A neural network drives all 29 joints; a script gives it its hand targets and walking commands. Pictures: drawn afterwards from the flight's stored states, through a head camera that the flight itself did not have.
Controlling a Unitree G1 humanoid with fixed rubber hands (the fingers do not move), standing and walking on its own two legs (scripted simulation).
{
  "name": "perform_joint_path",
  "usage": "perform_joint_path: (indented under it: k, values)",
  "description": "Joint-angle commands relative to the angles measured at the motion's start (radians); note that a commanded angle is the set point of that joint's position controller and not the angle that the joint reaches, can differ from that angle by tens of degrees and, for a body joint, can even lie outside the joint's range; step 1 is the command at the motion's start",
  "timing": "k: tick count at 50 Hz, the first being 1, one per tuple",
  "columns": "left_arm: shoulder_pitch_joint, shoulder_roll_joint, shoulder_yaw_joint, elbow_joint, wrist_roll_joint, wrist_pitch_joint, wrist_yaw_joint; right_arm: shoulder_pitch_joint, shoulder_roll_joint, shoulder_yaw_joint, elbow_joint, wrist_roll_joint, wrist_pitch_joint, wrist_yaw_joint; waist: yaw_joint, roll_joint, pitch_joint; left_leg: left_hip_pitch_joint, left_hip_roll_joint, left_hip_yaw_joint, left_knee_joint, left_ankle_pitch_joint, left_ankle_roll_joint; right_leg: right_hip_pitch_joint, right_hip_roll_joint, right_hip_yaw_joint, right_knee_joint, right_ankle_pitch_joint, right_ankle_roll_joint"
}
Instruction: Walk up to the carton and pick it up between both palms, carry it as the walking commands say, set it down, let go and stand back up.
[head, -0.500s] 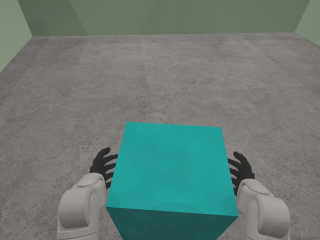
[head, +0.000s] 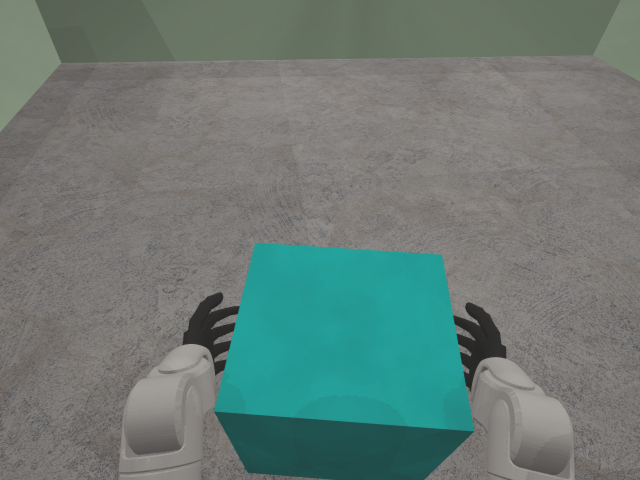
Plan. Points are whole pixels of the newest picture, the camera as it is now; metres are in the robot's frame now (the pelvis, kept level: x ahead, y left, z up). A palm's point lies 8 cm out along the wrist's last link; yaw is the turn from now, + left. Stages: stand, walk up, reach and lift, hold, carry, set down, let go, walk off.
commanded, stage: carry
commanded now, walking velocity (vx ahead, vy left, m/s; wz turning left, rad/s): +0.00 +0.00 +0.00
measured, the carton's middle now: (339, 369) +0.29 -0.01 +0.00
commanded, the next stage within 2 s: hold in 0.56 s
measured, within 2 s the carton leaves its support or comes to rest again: neither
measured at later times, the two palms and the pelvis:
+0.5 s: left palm (202, 357) +0.26 +0.16 +0.06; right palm (483, 369) +0.26 -0.17 +0.07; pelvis +0.00 +0.00 +0.00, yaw +0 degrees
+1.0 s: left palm (215, 322) +0.33 +0.16 +0.03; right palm (454, 332) +0.33 -0.16 +0.03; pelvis +0.02 +0.01 +0.00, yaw +1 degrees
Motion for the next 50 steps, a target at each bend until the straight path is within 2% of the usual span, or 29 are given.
perform_joint_path:
  k: [1,28,29,30,32,33,34,35,36,38,39,40,42,43,47,50]
  values:
    - [-0.487,-0.773,-0.642,-0.044,-0.297,-0.052,-0.219,-0.495,0.757,0.719,-0.061,0.331,-0.03,0.232,0.021,0.03,-0.259,0.06,0.088,-0.123,-0.174,-0.105,0.038,0.134,-0.072,0.083,-0.077,-0.042,-0.037]
    - [-0.462,-0.743,-0.61,0.003,-0.258,-0.121,-0.208,-0.475,0.725,0.683,-0.021,0.289,-0.1,0.221,0.022,0.038,-0.265,0.065,0.083,-0.113,-0.172,-0.103,0.036,0.127,-0.071,0.082,-0.077,-0.045,-0.038]
    - [-0.317,-0.613,-0.229,0.585,0.026,-0.226,-0.19,-0.46,0.558,0.414,0.472,0.048,-0.22,0.22,0.136,0.056,0.077,0.077,-0.101,-0.132,-0.221,-0.209,0.011,0.149,0.14,0.138,-0.165,-0.263,-0.071]
    - [-0.435,-0.607,-0.323,0.481,0.002,-0.307,-0.177,-0.494,0.555,0.422,0.395,0.048,-0.3,0.219,0.037,0.061,0.041,0.09,-0.088,-0.155,-0.216,-0.212,0.008,0.207,0.134,0.155,-0.145,-0.205,-0.072]
    - [-0.551,-0.738,-0.482,0.297,-0.081,-0.408,-0.202,-0.553,0.659,0.598,0.217,0.096,-0.393,0.244,-0.008,0.048,-0.164,0.193,-0.093,-0.161,-0.182,-0.089,-0.004,0.265,0.132,0.155,-0.124,-0.091,-0.057]
    - [-0.655,-0.795,-0.539,0.239,-0.129,-0.43,-0.221,-0.657,0.729,0.656,0.169,0.137,-0.418,0.258,-0.005,0.064,-0.268,0.226,-0.097,-0.158,-0.172,-0.052,-0.004,0.281,0.129,0.152,-0.11,-0.053,-0.051]
    - [-0.795,-0.853,-0.598,0.22,-0.181,-0.447,-0.236,-0.764,0.771,0.682,0.145,0.17,-0.439,0.266,-0.046,0.043,-0.368,0.237,-0.097,-0.173,-0.159,-0.055,0.0,0.291,0.13,0.153,-0.093,-0.052,-0.042]
    - [-0.874,-0.939,-0.672,0.153,-0.223,-0.464,-0.242,-0.929,0.888,0.753,0.119,0.218,-0.46,0.283,0.076,0.043,-0.493,0.293,-0.107,-0.15,-0.14,-0.112,0.004,0.358,0.131,0.157,-0.092,-0.138,-0.05]
    - [-0.942,-0.955,-0.691,0.175,-0.219,-0.471,-0.242,-0.975,0.886,0.735,0.151,0.206,-0.462,0.291,0.034,0.038,-0.477,0.279,-0.108,-0.154,-0.134,-0.142,0.014,0.307,0.133,0.157,-0.084,-0.173,-0.055]
    - [-0.91,-0.933,-0.624,0.318,-0.16,-0.464,-0.254,-0.97,0.867,0.674,0.266,0.167,-0.454,0.295,0.031,0.035,-0.373,0.24,-0.114,-0.147,-0.132,-0.178,0.014,0.235,0.127,0.163,-0.1,-0.241,-0.063]
    - [-0.879,-0.919,-0.568,0.41,-0.123,-0.455,-0.262,-0.958,0.858,0.634,0.345,0.146,-0.446,0.297,0.037,0.029,-0.312,0.229,-0.112,-0.143,-0.138,-0.201,0.013,0.203,0.125,0.161,-0.108,-0.277,-0.065]
    - [-0.86,-0.91,-0.515,0.505,-0.095,-0.448,-0.272,-0.943,0.854,0.591,0.425,0.123,-0.438,0.301,0.031,0.023,-0.258,0.218,-0.11,-0.143,-0.145,-0.232,0.015,0.187,0.123,0.161,-0.113,-0.312,-0.066]
    - [-0.817,-0.897,-0.403,0.68,-0.039,-0.444,-0.295,-0.911,0.872,0.504,0.586,0.072,-0.426,0.313,0.032,-0.006,-0.168,0.207,-0.103,-0.14,-0.16,-0.264,0.025,0.179,0.118,0.155,-0.122,-0.343,-0.06]
    - [-0.812,-0.909,-0.366,0.728,-0.022,-0.451,-0.307,-0.901,0.895,0.471,0.64,0.053,-0.427,0.322,0.032,-0.018,-0.143,0.214,-0.1,-0.137,-0.166,-0.254,0.028,0.183,0.116,0.148,-0.126,-0.327,-0.055]
    - [-0.867,-0.984,-0.31,0.738,0.0,-0.5,-0.33,-0.913,0.954,0.378,0.71,0.016,-0.473,0.357,0.035,0.011,-0.187,0.232,-0.09,-0.139,-0.173,-0.12,0.013,0.226,0.126,0.125,-0.106,-0.146,-0.05]
    - [-0.8,-0.987,-0.308,0.725,0.009,-0.532,-0.328,-0.863,0.944,0.372,0.688,0.015,-0.514,0.362,0.033,0.026,-0.259,0.245,-0.097,-0.137,-0.137,0.113,0.002,0.253,0.137,0.119,-0.076,0.068,-0.052]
